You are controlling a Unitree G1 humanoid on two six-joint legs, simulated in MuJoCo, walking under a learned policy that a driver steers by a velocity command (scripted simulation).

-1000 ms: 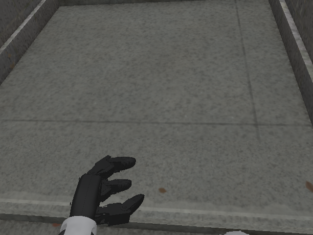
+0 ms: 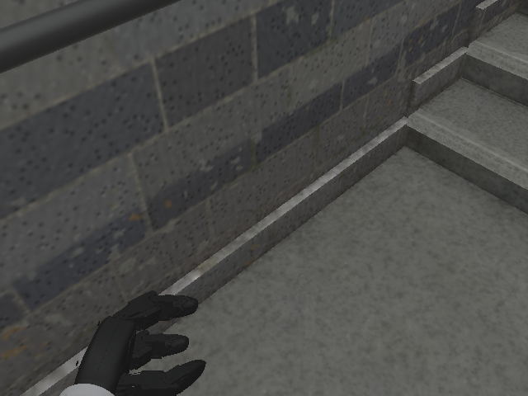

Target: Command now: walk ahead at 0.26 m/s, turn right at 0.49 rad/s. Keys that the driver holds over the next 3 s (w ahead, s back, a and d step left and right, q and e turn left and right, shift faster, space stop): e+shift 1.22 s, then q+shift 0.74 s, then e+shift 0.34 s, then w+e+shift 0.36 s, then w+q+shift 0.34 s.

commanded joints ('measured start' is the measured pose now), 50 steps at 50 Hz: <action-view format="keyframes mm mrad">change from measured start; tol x32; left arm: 1 832 160 92 294 6 -3 49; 6 137 293 139 41 -24 -4 127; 50 184 249 168 -14 -57 91 149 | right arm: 1 -146 -140 -34 -129 -26 -2 44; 50 -297 -79 -64 -253 57 108 -97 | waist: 1 291 -204 -176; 7 -4 176 -157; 19 36 -207 -100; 22 124 280 -180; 39 64 201 -89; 42 49 -365 -28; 50 19 -122 -92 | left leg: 1 -533 94 -83 760 373 -260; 2 -631 -98 20 1012 -298 -111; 18 -300 49 -213 -159 304 -84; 23 32 557 -614 -365 415 276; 37 -154 434 -45 -310 359 158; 41 -546 271 187 264 -91 -88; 50 -579 87 -126 371 128 -81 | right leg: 1 1162 -78 87 -236 545 -221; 3 998 -274 541 -233 1217 -394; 6 719 -240 688 -461 259 -412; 18 474 -18 568 -358 -207 -132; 22 9 167 187 278 -744 -17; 27 -30 -6 39 541 -422 67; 39 446 -3 -119 -156 -283 -51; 42 689 -360 602 -406 58 -361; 50 471 -141 380 -364 -98 -219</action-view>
